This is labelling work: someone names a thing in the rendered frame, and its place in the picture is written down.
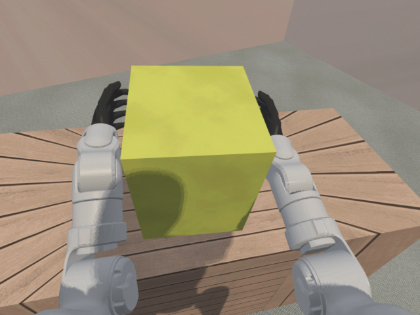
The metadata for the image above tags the left robot hand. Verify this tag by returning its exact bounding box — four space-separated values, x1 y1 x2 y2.
91 81 129 130

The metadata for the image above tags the left robot upper arm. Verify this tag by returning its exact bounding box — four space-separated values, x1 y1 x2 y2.
34 255 138 315

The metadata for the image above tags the carton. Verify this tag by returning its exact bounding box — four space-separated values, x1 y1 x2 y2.
120 66 277 240

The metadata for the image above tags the robot right forearm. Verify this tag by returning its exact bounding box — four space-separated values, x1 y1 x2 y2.
266 135 371 293

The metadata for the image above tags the pedestal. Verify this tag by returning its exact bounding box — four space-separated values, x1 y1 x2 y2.
0 108 420 315

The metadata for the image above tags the right robot upper arm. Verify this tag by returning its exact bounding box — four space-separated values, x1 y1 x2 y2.
292 250 414 315

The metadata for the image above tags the right robot hand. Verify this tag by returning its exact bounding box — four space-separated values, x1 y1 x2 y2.
255 91 283 136

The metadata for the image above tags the robot left forearm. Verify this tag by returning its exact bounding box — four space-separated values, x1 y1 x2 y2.
59 123 127 308

